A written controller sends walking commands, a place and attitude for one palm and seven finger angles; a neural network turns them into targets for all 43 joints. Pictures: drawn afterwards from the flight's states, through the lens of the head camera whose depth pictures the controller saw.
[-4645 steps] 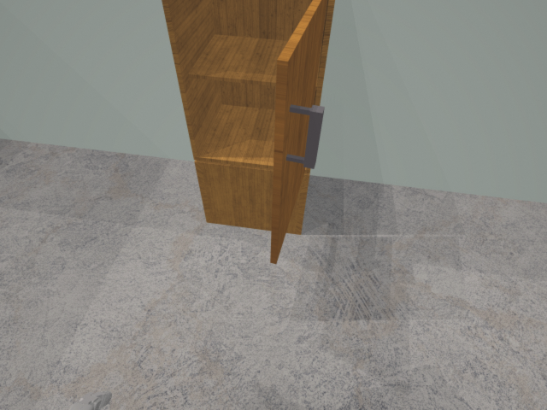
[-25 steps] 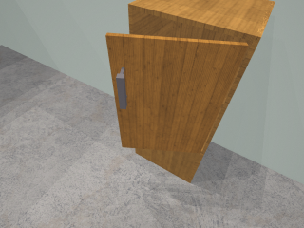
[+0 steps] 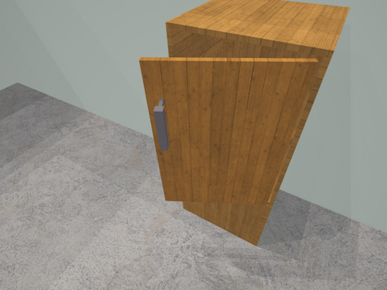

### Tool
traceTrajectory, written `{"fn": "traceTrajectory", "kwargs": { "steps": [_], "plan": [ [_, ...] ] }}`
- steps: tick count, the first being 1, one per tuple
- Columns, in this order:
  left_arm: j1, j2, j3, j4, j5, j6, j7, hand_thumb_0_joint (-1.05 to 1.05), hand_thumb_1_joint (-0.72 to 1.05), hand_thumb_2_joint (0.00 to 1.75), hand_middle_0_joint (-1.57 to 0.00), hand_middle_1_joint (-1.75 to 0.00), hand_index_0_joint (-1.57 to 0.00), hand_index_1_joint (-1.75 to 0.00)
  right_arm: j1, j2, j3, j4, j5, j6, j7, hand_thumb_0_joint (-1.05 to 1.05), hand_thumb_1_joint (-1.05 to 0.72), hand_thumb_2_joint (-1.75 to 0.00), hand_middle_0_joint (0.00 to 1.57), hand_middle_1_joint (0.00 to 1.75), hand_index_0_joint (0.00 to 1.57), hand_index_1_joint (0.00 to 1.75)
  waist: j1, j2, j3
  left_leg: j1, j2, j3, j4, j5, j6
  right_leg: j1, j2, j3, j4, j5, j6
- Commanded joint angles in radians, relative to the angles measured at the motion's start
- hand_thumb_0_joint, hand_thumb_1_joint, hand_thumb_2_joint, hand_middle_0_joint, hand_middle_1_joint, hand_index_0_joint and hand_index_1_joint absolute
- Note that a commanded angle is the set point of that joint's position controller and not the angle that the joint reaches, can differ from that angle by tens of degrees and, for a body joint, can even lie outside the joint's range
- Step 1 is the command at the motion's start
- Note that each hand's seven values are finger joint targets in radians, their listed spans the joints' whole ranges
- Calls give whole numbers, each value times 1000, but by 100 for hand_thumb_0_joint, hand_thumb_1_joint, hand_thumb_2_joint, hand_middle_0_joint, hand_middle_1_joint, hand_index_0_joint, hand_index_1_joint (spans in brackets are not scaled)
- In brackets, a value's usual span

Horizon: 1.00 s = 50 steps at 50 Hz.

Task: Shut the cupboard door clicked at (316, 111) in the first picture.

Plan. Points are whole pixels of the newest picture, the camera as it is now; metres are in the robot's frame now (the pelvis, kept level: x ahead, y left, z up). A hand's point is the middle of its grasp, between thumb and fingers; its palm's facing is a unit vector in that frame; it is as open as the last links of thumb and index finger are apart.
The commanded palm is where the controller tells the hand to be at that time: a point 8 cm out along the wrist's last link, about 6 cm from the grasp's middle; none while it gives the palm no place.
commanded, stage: look again from close up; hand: left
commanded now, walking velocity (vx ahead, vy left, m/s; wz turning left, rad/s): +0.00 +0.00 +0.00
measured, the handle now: (163, 124) +0.51 +0.12 +0.08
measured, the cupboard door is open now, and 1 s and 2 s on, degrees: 27 27 27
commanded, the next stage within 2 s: shuffle to correct the standing spot in 0.24 s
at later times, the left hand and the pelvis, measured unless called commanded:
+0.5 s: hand out of the picture +0.04 +0.15 -0.17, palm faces -0.01 -0.98 -0.20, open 7.4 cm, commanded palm none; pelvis +0.03 -0.02 +0.01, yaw -1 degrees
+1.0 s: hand out of the picture +0.06 +0.12 -0.18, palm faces +0.03 -0.98 -0.18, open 7.3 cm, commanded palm none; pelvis +0.06 -0.04 +0.01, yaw -1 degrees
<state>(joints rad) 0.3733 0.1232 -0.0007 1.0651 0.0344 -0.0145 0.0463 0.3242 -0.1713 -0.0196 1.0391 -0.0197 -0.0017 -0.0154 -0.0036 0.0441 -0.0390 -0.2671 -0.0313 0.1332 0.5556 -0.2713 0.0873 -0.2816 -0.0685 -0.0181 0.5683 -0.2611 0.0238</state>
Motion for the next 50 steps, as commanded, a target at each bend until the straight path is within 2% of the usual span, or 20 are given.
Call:
{"fn": "traceTrajectory", "kwargs": {
  "steps": [1,4,5,10,14,16,20,24,29,30,32,34,35,36,38,40,42,45,48,50],
  "plan": [
    [40,92,15,-44,-7,-23,-5,0,90,90,-20,-30,-20,-30,5,-100,-13,-64,3,-37,2,0,-90,-90,20,30,20,30,9,-81,171,-100,149,-224,-284,-158,-31,-18,-10,59,-112,5,-62],
    [17,114,15,-55,-11,-25,-4,0,90,90,-20,-30,-20,-30,8,-115,-11,-55,3,-42,2,0,-90,-90,20,30,20,30,0,-97,152,-39,148,-201,-272,-82,-34,-16,-19,67,-128,44,-61],
    [11,116,16,-57,-9,-26,-4,0,90,90,-20,-30,-20,-30,10,-112,-8,-52,3,-45,1,0,-90,-90,20,30,20,30,1,-69,134,-28,144,-195,-269,-39,-34,7,-22,65,-127,75,-61],
    [-6,136,17,-66,-13,-24,-5,0,90,90,-20,-30,-20,-30,-8,-106,-2,-44,5,-49,0,0,-90,-90,20,30,20,30,2,-75,78,39,138,-155,-227,103,-39,45,-37,71,-142,150,-57],
    [-22,145,13,-64,-17,-21,-5,0,90,90,-20,-30,-20,-30,-20,-110,2,-29,5,-45,-2,0,-90,-90,20,30,20,30,0,-74,66,63,137,-144,-213,128,-46,54,-42,83,-152,162,-55],
    [-27,148,13,-61,-17,-20,-5,0,90,90,-20,-30,-20,-30,-29,-105,3,-21,5,-45,-2,0,-90,-90,20,30,20,30,1,-42,68,64,135,-138,-207,153,-48,63,-43,83,-152,185,-55],
    [-18,129,11,-43,-14,-11,-10,0,90,90,-20,-30,-20,-30,-22,-93,3,-1,2,-38,-4,0,-90,-90,20,30,20,30,1,-57,84,56,155,-151,-225,23,-43,58,-25,56,-149,84,-53],
    [-23,121,20,-58,-4,8,-26,0,90,90,-20,-30,-20,-30,-23,-139,-20,-5,-5,-25,-9,0,-90,-90,20,30,20,30,-5,5,136,31,218,-222,-293,-182,-15,-23,15,1,-74,-30,-55],
    [-14,108,33,-76,2,18,-40,0,90,90,-20,-30,-20,-30,-5,-157,-40,-14,-9,-22,-23,0,-90,-90,20,30,20,30,-7,37,149,58,288,-264,-277,-149,28,-99,34,-28,-8,-45,-55],
    [-7,104,36,-77,3,17,-42,0,90,90,-20,-30,-20,-30,-4,-147,-41,-13,-8,-23,-26,0,-90,-90,20,30,20,30,-4,18,144,59,293,-262,-258,-107,34,-91,34,-27,-18,-29,-57],
    [28,97,37,-66,-1,8,-38,0,90,90,-20,-30,-20,-30,-16,-126,-34,-17,-6,-27,-26,0,-90,-90,20,30,20,30,14,-4,123,12,232,-186,-182,11,7,-5,16,24,-71,75,-66],
    [71,125,38,-42,-8,-9,-25,0,90,90,-20,-30,-20,-30,-27,-72,-17,-20,1,-35,-24,0,-90,-90,20,30,20,30,21,-130,81,-33,124,-66,-34,84,-45,108,-70,157,-139,303,-92],
    [89,142,38,-24,-12,-22,-18,0,90,90,-20,-30,-20,-30,-23,-33,-7,-16,5,-35,-23,0,-90,-90,20,30,20,30,15,-224,52,-48,88,-33,8,15,-67,159,-131,216,-175,494,-106],
    [83,147,34,-15,-19,-31,-11,0,90,90,-20,-30,-20,-30,-22,-21,0,-6,8,-31,-20,0,-90,-90,20,30,20,30,7,-232,47,-57,72,-42,17,-59,-84,188,-166,238,-180,687,-119],
    [64,148,28,-10,-22,-40,-1,0,90,90,-20,-30,-20,-30,-25,-24,1,5,15,-27,-19,0,-90,-90,20,30,20,30,7,-202,18,-46,79,-68,9,-111,-90,246,-165,212,-145,914,-122],
    [47,158,32,-17,-22,-41,9,0,90,90,-20,-30,-20,-30,-14,-27,-3,19,21,-25,-20,0,-90,-90,20,30,20,30,3,-182,-6,-25,80,-72,-43,-42,-91,283,-151,181,-106,992,-104],
    [35,161,35,-23,-24,-33,16,0,90,90,-20,-30,-20,-30,-14,-35,-5,23,24,-17,-22,0,-90,-90,20,30,20,30,3,-157,-14,15,86,-76,-74,64,-90,270,-140,171,-84,968,-87],
    [16,160,41,-36,-21,-18,17,0,90,90,-20,-30,-20,-30,-32,-43,-13,22,19,-9,-25,0,-90,-90,20,30,20,30,8,-42,2,97,115,-73,-69,289,-87,195,-109,140,-76,804,-78],
    [9,166,45,-43,-18,-9,17,0,90,90,-20,-30,-20,-30,-45,-56,-19,3,15,-1,-26,0,-90,-90,20,30,20,30,9,-61,15,99,126,-80,-45,323,-83,161,-109,138,-80,698,-87],
    [-15,152,42,-56,-15,-4,15,0,90,90,-20,-30,-20,-30,-52,-56,-20,-3,15,-1,-25,0,-90,-90,20,30,20,30,2,-66,23,128,139,-96,-70,345,-75,117,-90,124,-86,570,-89]
  ]
}}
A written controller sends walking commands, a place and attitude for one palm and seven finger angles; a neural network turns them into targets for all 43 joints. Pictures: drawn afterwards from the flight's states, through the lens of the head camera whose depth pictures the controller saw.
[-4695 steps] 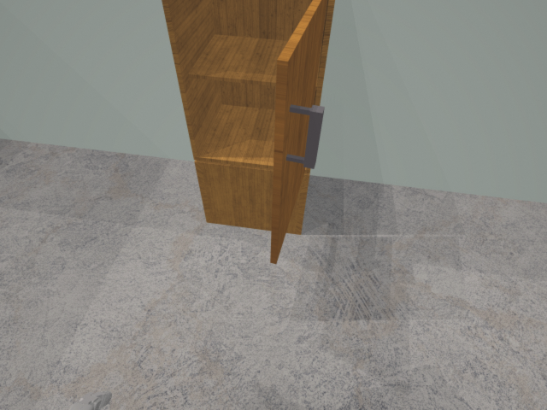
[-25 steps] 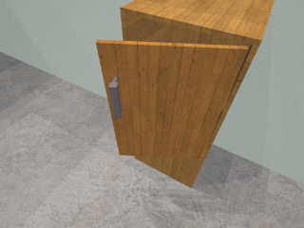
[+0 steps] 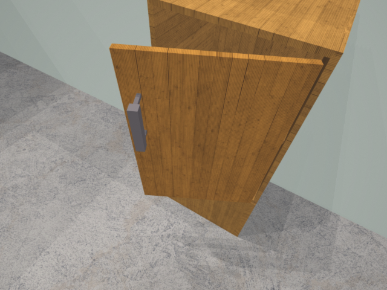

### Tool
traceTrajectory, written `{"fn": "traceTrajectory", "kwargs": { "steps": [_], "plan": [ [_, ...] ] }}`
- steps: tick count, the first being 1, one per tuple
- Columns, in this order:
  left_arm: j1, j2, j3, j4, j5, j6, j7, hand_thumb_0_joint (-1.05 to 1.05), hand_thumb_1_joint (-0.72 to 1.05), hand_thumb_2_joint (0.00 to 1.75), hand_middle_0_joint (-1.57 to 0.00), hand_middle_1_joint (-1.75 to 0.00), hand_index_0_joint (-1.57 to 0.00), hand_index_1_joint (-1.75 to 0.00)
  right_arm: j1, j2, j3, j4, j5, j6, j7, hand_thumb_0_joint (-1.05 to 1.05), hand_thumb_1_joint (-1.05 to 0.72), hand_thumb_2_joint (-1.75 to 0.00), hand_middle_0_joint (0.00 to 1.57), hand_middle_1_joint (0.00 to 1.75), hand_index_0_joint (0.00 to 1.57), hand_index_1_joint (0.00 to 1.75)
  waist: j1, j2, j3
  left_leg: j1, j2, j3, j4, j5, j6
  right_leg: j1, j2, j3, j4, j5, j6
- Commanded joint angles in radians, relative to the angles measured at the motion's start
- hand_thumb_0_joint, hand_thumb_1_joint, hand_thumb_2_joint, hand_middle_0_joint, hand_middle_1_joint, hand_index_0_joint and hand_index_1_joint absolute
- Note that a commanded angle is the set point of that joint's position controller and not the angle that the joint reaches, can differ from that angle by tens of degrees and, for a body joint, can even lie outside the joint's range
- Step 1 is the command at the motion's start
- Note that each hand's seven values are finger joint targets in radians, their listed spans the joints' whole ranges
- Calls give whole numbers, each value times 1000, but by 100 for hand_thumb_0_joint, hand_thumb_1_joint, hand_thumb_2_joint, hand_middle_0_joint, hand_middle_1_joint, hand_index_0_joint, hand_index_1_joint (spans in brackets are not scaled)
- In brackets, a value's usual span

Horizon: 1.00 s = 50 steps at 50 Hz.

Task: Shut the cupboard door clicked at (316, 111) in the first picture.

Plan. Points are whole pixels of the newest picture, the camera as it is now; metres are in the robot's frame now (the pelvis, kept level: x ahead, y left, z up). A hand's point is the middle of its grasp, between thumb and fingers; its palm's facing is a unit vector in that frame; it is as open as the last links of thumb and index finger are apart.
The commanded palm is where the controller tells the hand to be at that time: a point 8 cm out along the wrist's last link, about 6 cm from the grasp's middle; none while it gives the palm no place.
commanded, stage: come to a stop and stand still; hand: left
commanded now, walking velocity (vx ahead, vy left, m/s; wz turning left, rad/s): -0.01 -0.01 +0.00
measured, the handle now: (139, 123) +0.45 +0.17 +0.07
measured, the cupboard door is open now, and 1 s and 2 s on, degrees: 27 27 27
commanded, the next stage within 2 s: look again from close up in 0.52 s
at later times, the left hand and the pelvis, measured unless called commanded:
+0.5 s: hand out of the picture -0.01 +0.26 -0.16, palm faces -0.03 -0.96 -0.27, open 7.4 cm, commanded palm none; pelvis -0.04 +0.06 +0.00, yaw -1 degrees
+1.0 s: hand out of the picture +0.02 +0.21 -0.17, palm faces -0.03 -0.97 -0.22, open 7.4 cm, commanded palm none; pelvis -0.01 +0.03 +0.00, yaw -1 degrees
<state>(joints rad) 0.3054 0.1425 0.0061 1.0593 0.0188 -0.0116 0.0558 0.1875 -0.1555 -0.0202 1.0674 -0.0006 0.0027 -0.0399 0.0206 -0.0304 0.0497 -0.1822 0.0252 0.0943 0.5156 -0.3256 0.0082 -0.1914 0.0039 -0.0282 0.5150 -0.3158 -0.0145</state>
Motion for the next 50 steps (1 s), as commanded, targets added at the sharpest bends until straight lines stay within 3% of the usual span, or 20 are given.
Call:
{"fn": "traceTrajectory", "kwargs": {
  "steps": [1,2,3,4,5,6,7,9,10,11,14,18,27,31,36,41,50],
  "plan": [
    [38,124,32,-58,0,-3,4,0,90,90,-20,-30,-20,-30,87,-81,-21,-35,-7,-7,1,0,-90,-90,20,30,20,30,-24,35,-65,60,91,-71,-44,429,11,2,-148,117,-30,542,-44],
    [27,118,30,-61,-1,0,2,0,90,90,-20,-30,-20,-30,81,-85,-20,-35,-9,-9,2,0,-90,-90,20,30,20,30,-22,55,-53,59,101,-85,-61,435,20,-15,-131,104,-35,449,-36],
    [125,146,27,-16,1,-15,30,0,90,90,-20,-30,-20,-30,-21,-140,-27,-118,3,-18,9,0,-90,-90,20,30,20,30,11,119,-34,16,111,-45,136,459,-6,-44,-182,165,-64,721,-12],
    [63,199,31,-78,1,-23,20,0,90,90,-20,-30,-20,-30,43,-84,-25,-143,-2,-7,20,0,-90,-90,20,30,20,30,-36,28,-74,-66,41,-62,81,61,-1,-5,-222,217,-75,523,-66],
    [16,197,29,-83,1,-26,9,0,90,90,-20,-30,-20,-30,23,-69,-19,-134,-10,-3,25,0,-90,-90,20,30,20,30,-29,58,-49,-50,19,-52,15,-3,-3,-37,-230,228,-76,440,-87],
    [-22,185,22,-95,2,-22,4,0,90,90,-20,-30,-20,-30,61,-78,-18,-137,-9,-5,25,0,-90,-90,20,30,20,30,-55,28,-46,-22,33,-78,-26,29,5,-86,-185,179,-73,231,-79],
    [-34,156,17,-112,2,-16,1,0,90,90,-20,-30,-20,-30,85,-103,-19,-142,-16,-11,27,0,-90,-90,20,30,20,30,-54,57,-14,-36,71,-127,-66,84,24,-125,-123,133,-50,97,-55],
    [-12,131,8,-111,5,1,-5,0,90,90,-20,-30,-20,-30,67,-139,-18,-154,-21,-23,26,0,-90,-90,20,30,20,30,-24,147,11,-90,136,-211,-162,130,63,-96,-48,45,14,3,-21],
    [-9,125,7,-112,9,4,-7,0,90,90,-20,-30,-20,-30,62,-145,-19,-162,-22,-28,23,0,-90,-90,20,30,20,30,-13,167,22,-114,148,-226,-187,159,78,-77,-40,18,36,-14,-14],
    [-5,126,6,-107,7,7,-10,0,90,90,-20,-30,-20,-30,58,-155,-17,-166,-22,-29,21,0,-90,-90,20,30,20,30,-9,135,15,-105,152,-235,-199,146,80,-79,-35,19,47,-23,-12],
    [-15,129,5,-103,6,14,-18,0,90,90,-20,-30,-20,-30,50,-165,-19,-176,-22,-28,21,0,-90,-90,20,30,20,30,-5,50,48,-141,145,-242,-249,-46,79,-80,-47,35,25,-11,-13],
    [-23,149,6,-99,6,13,-24,0,90,90,-20,-30,-20,-30,55,-186,-18,-162,-23,-31,23,0,-90,-90,20,30,20,30,-7,37,52,-132,135,-244,-290,-138,68,-91,-58,52,8,1,-18],
    [-26,174,6,-63,0,-4,-26,0,90,90,-20,-30,-20,-30,79,-194,-10,-103,-18,-46,21,0,-90,-90,20,30,20,30,-12,20,-26,-26,108,-183,-240,59,62,-59,-90,93,-50,93,-25],
    [-32,180,5,-43,-1,-5,-24,0,90,90,-20,-30,-20,-30,92,-190,-6,-72,-15,-50,17,0,-90,-90,20,30,20,30,-16,17,-23,-5,102,-160,-219,159,58,-46,-96,94,-55,134,-20],
    [-28,178,3,-20,-2,-2,-23,0,90,90,-20,-30,-20,-30,90,-183,-3,-46,-13,-50,14,0,-90,-90,20,30,20,30,-16,54,-19,12,101,-142,-208,200,57,-40,-99,89,-62,150,-14],
    [-37,178,2,-7,-2,-5,-21,0,90,90,-20,-30,-20,-30,90,-175,-2,-31,-12,-50,11,0,-90,-90,20,30,20,30,-20,30,-30,36,94,-119,-172,281,52,-24,-107,94,-66,218,-12],
    [-49,174,2,-3,-2,-8,-21,0,90,90,-20,-30,-20,-30,70,-162,0,-15,-12,-46,10,0,-90,-90,20,30,20,30,-19,11,-18,44,92,-110,-161,283,45,-21,-110,103,-83,257,-15]
  ]
}}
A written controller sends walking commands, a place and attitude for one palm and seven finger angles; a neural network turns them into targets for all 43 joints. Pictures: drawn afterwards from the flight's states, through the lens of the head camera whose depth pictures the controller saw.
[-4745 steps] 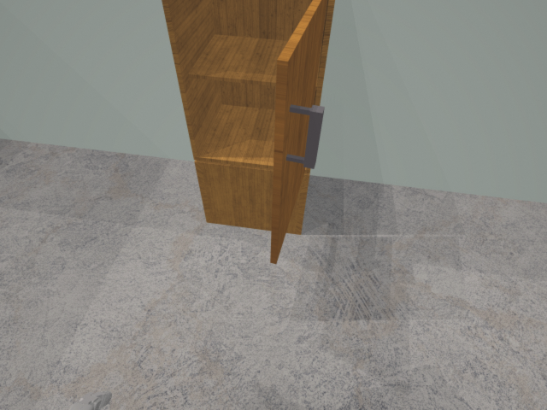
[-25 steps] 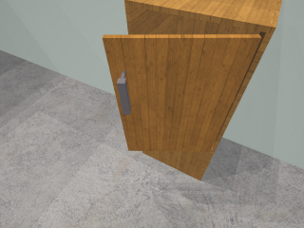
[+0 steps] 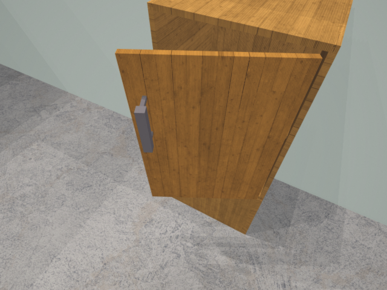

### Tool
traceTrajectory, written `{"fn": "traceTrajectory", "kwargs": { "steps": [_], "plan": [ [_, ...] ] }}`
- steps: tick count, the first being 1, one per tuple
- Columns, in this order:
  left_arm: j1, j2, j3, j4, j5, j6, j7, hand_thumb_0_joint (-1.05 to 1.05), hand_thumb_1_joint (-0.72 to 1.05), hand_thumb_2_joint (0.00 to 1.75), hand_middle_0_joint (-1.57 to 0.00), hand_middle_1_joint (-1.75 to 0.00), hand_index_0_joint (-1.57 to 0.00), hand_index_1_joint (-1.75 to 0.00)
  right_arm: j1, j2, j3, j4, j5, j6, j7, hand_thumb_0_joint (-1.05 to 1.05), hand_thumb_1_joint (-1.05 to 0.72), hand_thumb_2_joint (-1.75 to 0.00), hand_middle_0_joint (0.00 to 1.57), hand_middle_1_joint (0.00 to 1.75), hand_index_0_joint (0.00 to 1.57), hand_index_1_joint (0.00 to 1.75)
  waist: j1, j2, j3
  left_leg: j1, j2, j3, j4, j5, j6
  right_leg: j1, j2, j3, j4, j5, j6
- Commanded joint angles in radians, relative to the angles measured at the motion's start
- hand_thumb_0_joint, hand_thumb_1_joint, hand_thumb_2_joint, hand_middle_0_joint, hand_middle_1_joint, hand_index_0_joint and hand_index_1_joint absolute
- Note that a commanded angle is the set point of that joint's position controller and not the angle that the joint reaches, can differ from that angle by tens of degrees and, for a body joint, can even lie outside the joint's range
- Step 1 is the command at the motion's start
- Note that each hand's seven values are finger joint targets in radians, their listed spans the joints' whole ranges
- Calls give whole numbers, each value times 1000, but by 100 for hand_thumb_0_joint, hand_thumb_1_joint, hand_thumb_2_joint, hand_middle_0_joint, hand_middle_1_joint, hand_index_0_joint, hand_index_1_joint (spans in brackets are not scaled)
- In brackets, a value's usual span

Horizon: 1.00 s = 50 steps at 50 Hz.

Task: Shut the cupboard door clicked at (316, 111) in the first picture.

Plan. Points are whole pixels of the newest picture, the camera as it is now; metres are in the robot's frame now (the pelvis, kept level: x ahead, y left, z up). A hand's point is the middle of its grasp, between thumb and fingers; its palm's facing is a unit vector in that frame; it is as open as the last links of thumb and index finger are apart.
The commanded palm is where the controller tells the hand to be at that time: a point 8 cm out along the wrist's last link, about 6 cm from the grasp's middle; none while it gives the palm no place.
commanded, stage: look again from close up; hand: left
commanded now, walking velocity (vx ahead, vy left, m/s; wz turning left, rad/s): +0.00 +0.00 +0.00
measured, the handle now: (146, 124) +0.46 +0.15 +0.07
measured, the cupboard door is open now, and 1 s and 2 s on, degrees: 27 27 27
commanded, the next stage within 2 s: raise the hand and make a fist in 0.14 s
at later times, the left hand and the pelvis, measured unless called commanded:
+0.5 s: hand (120, 242) +0.20 +0.16 +0.01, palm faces +0.19 -0.98 -0.06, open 6.9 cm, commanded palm +0.11 +0.21 -0.05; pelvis -0.01 -0.05 -0.03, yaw +4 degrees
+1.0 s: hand (118, 267) +0.17 +0.16 -0.01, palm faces -0.06 -1.00 +0.00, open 4.5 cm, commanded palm +0.12 +0.22 +0.00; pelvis -0.06 -0.03 -0.07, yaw +2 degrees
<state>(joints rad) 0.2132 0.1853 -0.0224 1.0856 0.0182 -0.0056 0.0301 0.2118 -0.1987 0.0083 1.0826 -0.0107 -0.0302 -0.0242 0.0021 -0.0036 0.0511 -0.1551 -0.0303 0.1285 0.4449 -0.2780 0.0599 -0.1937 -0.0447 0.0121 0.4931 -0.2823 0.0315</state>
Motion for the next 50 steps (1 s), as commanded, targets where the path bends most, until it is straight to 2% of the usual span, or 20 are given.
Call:
{"fn": "traceTrajectory", "kwargs": {
  "steps": [1,11,12,13,14,15,16,17,20,21,23,24,27,29,31,35,39,42,45,50],
  "plan": [
    [41,134,31,-29,-2,-15,5,0,90,90,-20,-30,-20,-30,42,-120,-28,-27,-2,-13,-5,0,-90,-90,20,30,20,30,0,-6,-22,18,145,-141,-90,229,-9,-18,-65,66,-63,225,-62],
    [36,136,34,-30,-3,-22,5,0,90,90,-20,-30,-20,-30,31,-116,-27,-11,-2,-12,-6,0,-90,-90,20,30,20,30,1,-20,-41,38,147,-134,-83,256,-17,2,-69,72,-75,290,-68],
    [126,104,30,-2,3,-28,46,0,90,90,-20,-30,-20,-30,8,-126,-31,-70,11,-7,1,0,-90,-90,20,30,20,30,8,-50,-57,-4,182,-112,101,423,-46,10,-105,74,-51,510,-43],
    [-774,776,549,-1606,-97,-309,63,0,90,90,-20,-30,-20,-30,115,-326,-83,-332,16,-201,-96,0,-90,-90,20,30,20,30,-117,-10,-443,257,117,-189,164,635,-37,29,5,-33,219,521,-41],
    [8,191,86,-1174,-120,-208,58,0,90,90,-22,-32,-22,-32,25,-183,-16,-331,89,-284,-118,0,-90,-90,20,30,20,30,-45,361,-504,342,98,-198,148,712,-50,-146,58,-81,347,179,-37],
    [36,194,152,-1184,-174,-164,100,0,90,90,-24,-34,-24,-34,10,-187,-13,-302,64,-309,-105,0,-90,-90,20,30,20,30,5,324,-476,299,109,-200,107,796,-92,-140,47,-91,314,34,-47],
    [243,-93,-4,-1003,-173,-72,69,0,90,90,-25,-36,-25,-36,9,-102,-29,-307,55,-315,-58,0,-90,-90,20,30,20,30,-33,239,-280,141,110,-188,-4,686,-83,-233,34,-90,194,-18,-34],
    [-6,28,61,-1180,-183,-111,62,0,90,90,-27,-38,-27,-38,21,-174,-69,-369,54,-328,-32,0,-90,-90,20,30,20,30,-40,177,-180,8,93,-182,63,462,-88,-195,23,-77,131,81,-44],
    [286,80,213,-899,-200,-237,-38,0,90,90,-33,-44,-33,-44,-12,-166,-87,-441,38,-331,-20,0,-90,-90,20,30,20,30,-4,-128,37,-311,24,-159,174,166,-74,-263,18,-78,68,93,-58],
    [368,18,188,-822,-219,-300,-99,0,90,90,-35,-46,-35,-46,-22,-158,-82,-467,32,-325,-9,0,-90,-90,20,30,20,30,6,-286,51,-381,15,-155,234,153,-66,-316,17,-77,121,141,-46],
    [476,12,239,-774,-266,-447,-240,0,90,90,-38,-50,-38,-50,-34,-158,-102,-498,21,-313,3,0,-90,-90,20,30,20,30,40,-429,-58,-504,-5,-131,344,117,-76,-314,-1,-31,240,307,-13],
    [462,41,262,-777,-289,-513,-310,0,90,90,-40,-52,-40,-52,-44,-161,-106,-523,24,-312,8,0,-90,-90,20,30,20,30,48,-411,-112,-554,-16,-120,381,74,-81,-305,-13,7,271,302,-8],
    [362,225,415,-867,-337,-630,-487,0,90,90,-46,-58,-46,-58,-66,-176,-108,-609,33,-312,20,0,-90,-90,20,30,20,30,75,-142,-300,-624,-38,-102,491,30,-77,-254,-51,134,339,259,-16],
    [243,285,462,-1015,-368,-634,-506,0,90,90,-49,-62,-49,-62,-90,-164,-98,-666,36,-308,5,0,-90,-90,20,30,20,30,87,49,-391,-634,-39,-87,529,-14,-63,-276,-47,177,329,54,-22],
    [102,288,451,-1178,-403,-641,-481,0,90,90,-53,-66,-53,-66,-80,-151,-92,-689,33,-310,-6,0,-90,-90,20,30,20,30,53,130,-391,-626,-20,-103,570,-56,-52,-342,-34,207,307,-115,-22],
    [-123,201,296,-1412,-419,-691,-436,0,90,90,-60,-74,-60,-74,-52,-161,-75,-670,34,-336,-46,0,-90,-90,20,30,20,30,-50,64,-366,-607,17,-142,625,-123,-25,-482,4,186,296,-280,-30],
    [-78,170,173,-1283,-376,-578,-459,0,90,90,-68,-82,-68,-82,-22,-192,-66,-651,55,-341,-82,0,-90,-90,20,30,20,30,-81,9,-226,-636,27,-159,578,-222,-16,-551,37,128,259,-445,-39],
    [-17,221,205,-1169,-341,-395,-465,0,90,90,-73,-88,-73,-88,-9,-196,-54,-678,69,-318,-95,0,-90,-90,20,30,20,30,-44,-13,-201,-647,23,-160,512,-245,-17,-506,29,114,224,-492,-36],
    [86,295,352,-1165,-348,-252,-411,0,90,90,-79,-94,-79,-94,-41,-172,-52,-729,69,-288,-90,0,-90,-90,20,30,20,30,47,-30,-273,-620,12,-163,449,-213,-26,-384,20,95,219,-479,-36],
    [172,226,406,-1395,-374,-285,-236,0,90,90,-88,-104,-88,-104,-57,-123,-38,-758,48,-283,-59,0,-90,-90,20,30,20,30,91,6,-328,-510,15,-175,368,-77,-43,-318,54,-21,288,-235,-55]
  ]
}}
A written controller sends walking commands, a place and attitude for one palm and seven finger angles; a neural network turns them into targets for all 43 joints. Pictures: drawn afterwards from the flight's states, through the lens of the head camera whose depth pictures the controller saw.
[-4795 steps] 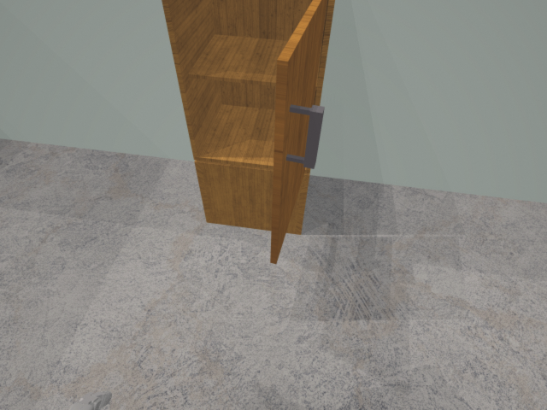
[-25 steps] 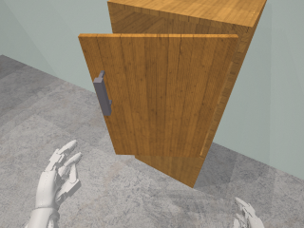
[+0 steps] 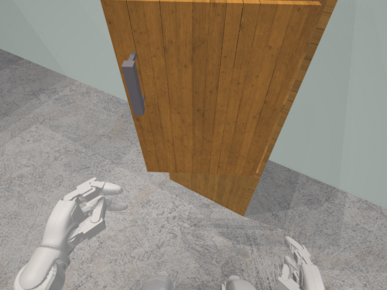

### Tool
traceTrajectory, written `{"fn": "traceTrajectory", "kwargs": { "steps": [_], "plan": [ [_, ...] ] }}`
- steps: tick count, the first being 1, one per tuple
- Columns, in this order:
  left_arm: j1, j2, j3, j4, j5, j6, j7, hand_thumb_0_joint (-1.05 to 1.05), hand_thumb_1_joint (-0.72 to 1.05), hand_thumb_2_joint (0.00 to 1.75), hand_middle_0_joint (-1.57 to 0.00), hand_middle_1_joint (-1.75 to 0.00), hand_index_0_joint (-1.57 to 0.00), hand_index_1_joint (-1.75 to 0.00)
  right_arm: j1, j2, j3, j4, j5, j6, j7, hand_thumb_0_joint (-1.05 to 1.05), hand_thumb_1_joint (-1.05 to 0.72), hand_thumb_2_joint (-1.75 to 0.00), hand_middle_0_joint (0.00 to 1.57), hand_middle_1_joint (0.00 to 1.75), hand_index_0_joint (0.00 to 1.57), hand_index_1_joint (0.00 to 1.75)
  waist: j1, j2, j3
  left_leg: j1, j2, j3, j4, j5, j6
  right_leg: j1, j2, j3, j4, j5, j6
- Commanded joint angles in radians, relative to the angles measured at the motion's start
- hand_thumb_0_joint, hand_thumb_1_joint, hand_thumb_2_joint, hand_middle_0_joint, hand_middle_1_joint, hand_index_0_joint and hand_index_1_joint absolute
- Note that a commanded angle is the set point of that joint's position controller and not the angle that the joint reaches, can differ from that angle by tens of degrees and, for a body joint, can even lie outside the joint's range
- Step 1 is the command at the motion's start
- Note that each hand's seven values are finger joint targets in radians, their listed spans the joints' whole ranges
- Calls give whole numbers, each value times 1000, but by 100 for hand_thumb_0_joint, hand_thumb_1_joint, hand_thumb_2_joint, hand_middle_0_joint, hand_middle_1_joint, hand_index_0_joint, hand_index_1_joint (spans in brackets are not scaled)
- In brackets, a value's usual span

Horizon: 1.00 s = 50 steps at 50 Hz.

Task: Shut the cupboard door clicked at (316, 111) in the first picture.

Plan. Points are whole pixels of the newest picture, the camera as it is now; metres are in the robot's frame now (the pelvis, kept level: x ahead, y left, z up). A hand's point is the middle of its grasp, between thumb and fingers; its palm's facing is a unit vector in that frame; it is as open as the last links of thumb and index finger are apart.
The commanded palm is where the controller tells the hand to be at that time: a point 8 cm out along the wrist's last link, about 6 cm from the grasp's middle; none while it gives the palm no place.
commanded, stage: raise the hand and make a fist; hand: left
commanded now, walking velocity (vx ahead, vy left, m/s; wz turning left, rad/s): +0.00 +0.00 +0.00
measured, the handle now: (136, 84) +0.53 +0.16 +0.14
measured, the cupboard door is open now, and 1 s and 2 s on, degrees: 27 27 27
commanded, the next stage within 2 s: bring the fist close to the handle in 1.16 s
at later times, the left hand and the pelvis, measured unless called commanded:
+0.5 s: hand (63, 197) +0.25 +0.23 +0.12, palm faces +0.04 -1.00 -0.06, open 3.1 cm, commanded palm +0.22 +0.27 +0.12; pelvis +0.03 +0.03 +0.02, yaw +1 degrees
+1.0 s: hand (86, 193) +0.25 +0.19 +0.13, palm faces -0.01 -1.00 -0.03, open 3.1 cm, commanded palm +0.23 +0.24 +0.14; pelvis +0.03 +0.00 +0.04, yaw +1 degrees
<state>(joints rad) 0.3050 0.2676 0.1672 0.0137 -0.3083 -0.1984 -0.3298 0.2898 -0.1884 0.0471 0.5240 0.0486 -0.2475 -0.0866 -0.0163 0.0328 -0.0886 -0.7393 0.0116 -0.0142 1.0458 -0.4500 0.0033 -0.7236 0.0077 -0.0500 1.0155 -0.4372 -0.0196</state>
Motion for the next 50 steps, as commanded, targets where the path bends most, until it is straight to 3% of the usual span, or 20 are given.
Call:
{"fn": "traceTrajectory", "kwargs": {
  "steps": [1,4,5,8,10,11,13,15,16,20,24,27,30,34,37,40,43,45,46,50],
  "plan": [
    [86,120,181,-338,-31,-116,143,0,90,90,-90,-106,-90,-106,-122,-135,-74,-195,-17,-70,9,0,-90,-90,20,30,20,30,94,-15,-173,87,-24,-32,-239,121,15,190,5,23,-219,-18,-5],
    [60,67,60,-330,19,-173,139,0,90,90,-95,-112,-95,-112,-85,-164,-72,-169,-29,-82,26,0,-90,-90,20,30,20,30,29,21,-120,120,-14,-48,-245,130,16,104,16,-20,-179,62,-3],
    [42,50,21,-323,27,-177,123,0,90,90,-97,-114,-97,-114,-77,-173,-70,-165,-33,-85,26,0,-90,-90,20,30,20,30,10,4,-91,113,-12,-58,-246,122,19,91,18,-26,-177,63,-4],
    [14,57,-25,-325,26,-170,62,0,90,90,-102,-120,-102,-120,-51,-199,-74,-162,-23,-100,18,0,-90,-90,20,30,20,30,-11,10,-110,137,-10,-75,-260,53,18,78,14,-23,-194,23,-1],
    [-8,95,4,-339,21,-148,46,0,90,90,-106,-124,-106,-124,-52,-205,-73,-162,-17,-105,11,0,-90,-90,20,30,20,30,-2,22,-124,158,-10,-88,-278,33,17,99,16,-20,-201,25,-4],
    [-17,117,34,-381,16,-144,48,0,90,90,-108,-126,-108,-126,-53,-203,-74,-167,-14,-106,9,0,-90,-90,20,30,20,30,14,36,-169,184,-10,-93,-287,57,13,126,14,-23,-198,45,-6],
    [-9,139,79,-428,12,-135,71,0,90,90,-112,-130,-112,-130,-58,-195,-71,-172,-17,-104,6,0,-90,-90,20,30,20,30,34,47,-214,230,-7,-99,-303,117,6,160,16,-32,-193,94,-9],
    [-7,160,118,-469,14,-129,109,0,90,90,-115,-134,-115,-134,-65,-185,-65,-167,-19,-96,7,0,-90,-90,20,30,20,30,57,91,-219,265,-2,-111,-319,199,-12,186,21,-43,-181,147,-16],
    [12,123,96,-471,9,-123,120,0,90,90,-117,-136,-117,-136,-67,-176,-63,-172,-20,-90,10,0,-90,-90,20,30,20,30,51,85,-202,278,0,-108,-323,225,-17,185,21,-50,-185,166,-13],
    [33,82,54,-421,25,-69,128,0,90,90,-124,-144,-124,-144,-60,-176,-56,-168,-19,-61,23,0,-90,-90,20,30,20,30,40,86,-142,288,7,-102,-328,336,-26,204,23,-55,-206,227,-9],
    [8,61,0,-357,34,19,78,0,90,90,-130,-150,-130,-150,-57,-186,-53,-178,-7,-39,22,0,-90,-90,20,30,20,30,18,24,-68,274,8,-94,-356,253,-19,207,24,-54,-254,212,-2],
    [-63,111,40,-406,31,44,66,0,90,90,-130,-150,-130,-150,-70,-186,-44,-189,-5,-35,14,0,-90,-90,20,30,20,30,30,42,-103,304,1,-91,-372,249,-13,252,21,-46,-273,217,-8],
    [-115,172,117,-457,14,26,83,0,90,90,-130,-150,-130,-150,-80,-180,-38,-184,-13,-38,6,0,-90,-90,20,30,20,30,43,32,-148,337,-7,-81,-373,266,-7,292,24,-38,-289,237,-9],
    [-133,140,113,-471,-7,-12,91,0,90,90,-130,-150,-130,-150,-90,-167,-30,-164,-9,-49,8,0,-90,-90,20,30,20,30,43,77,-147,367,-11,-66,-380,303,-12,313,23,-37,-304,267,-11],
    [-129,113,83,-383,-12,16,72,0,90,90,-130,-150,-130,-150,-94,-175,-30,-143,-2,-52,8,0,-90,-90,20,30,20,30,29,31,-80,331,-13,-59,-392,233,1,314,19,-31,-342,228,-6],
    [-78,97,61,-294,-10,71,42,0,90,90,-130,-150,-130,-150,-99,-183,-36,-140,6,-55,4,0,-90,-90,20,30,20,30,33,-13,-34,307,-17,-48,-401,199,12,326,10,-12,-382,200,-3],
    [-69,119,86,-298,-18,98,28,0,90,90,-130,-150,-130,-150,-107,-184,-39,-152,4,-55,-1,0,-90,-90,20,30,20,30,43,-56,-45,291,-25,-32,-395,192,17,344,-2,12,-404,177,5],
    [-89,161,129,-348,-21,76,44,0,90,90,-130,-150,-130,-150,-109,-182,-42,-153,-1,-56,-1,0,-90,-90,20,30,20,30,52,-63,-79,299,-26,-27,-387,213,18,376,-6,29,-406,178,5],
    [-113,162,137,-387,-23,56,52,0,90,90,-130,-150,-130,-150,-118,-178,-42,-160,-5,-59,-1,0,-90,-90,20,30,20,30,57,-37,-108,306,-30,-22,-383,227,18,387,-10,37,-402,190,6],
    [-141,176,163,-435,-20,-36,96,0,90,90,-130,-150,-130,-150,-105,-169,-43,-139,-13,-70,6,0,-90,-90,20,30,20,30,53,-2,-124,323,-30,-17,-370,263,15,391,-3,36,-380,245,5]
  ]
}}
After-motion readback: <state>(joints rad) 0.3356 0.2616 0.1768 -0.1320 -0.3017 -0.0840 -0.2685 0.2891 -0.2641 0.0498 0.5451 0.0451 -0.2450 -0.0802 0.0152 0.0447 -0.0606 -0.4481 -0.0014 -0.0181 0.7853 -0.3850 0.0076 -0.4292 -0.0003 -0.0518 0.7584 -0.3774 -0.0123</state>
